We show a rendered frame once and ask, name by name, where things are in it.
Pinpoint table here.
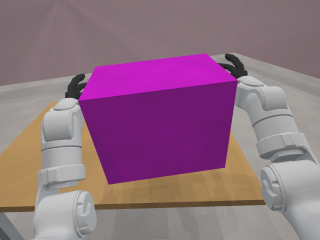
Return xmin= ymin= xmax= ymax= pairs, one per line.
xmin=0 ymin=101 xmax=266 ymax=240

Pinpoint left robot upper arm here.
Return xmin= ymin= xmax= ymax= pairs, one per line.
xmin=31 ymin=190 xmax=97 ymax=240

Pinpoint robot right forearm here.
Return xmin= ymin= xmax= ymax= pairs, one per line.
xmin=234 ymin=76 xmax=320 ymax=168

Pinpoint right robot upper arm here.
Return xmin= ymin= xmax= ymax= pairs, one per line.
xmin=260 ymin=159 xmax=320 ymax=240

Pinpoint robot left forearm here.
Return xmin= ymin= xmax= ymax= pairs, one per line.
xmin=33 ymin=98 xmax=86 ymax=236

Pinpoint carton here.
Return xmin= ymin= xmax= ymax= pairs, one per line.
xmin=78 ymin=53 xmax=238 ymax=185

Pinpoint right robot hand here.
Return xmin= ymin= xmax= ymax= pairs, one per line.
xmin=218 ymin=53 xmax=248 ymax=79

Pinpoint left robot hand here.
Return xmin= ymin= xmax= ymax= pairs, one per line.
xmin=65 ymin=73 xmax=87 ymax=100

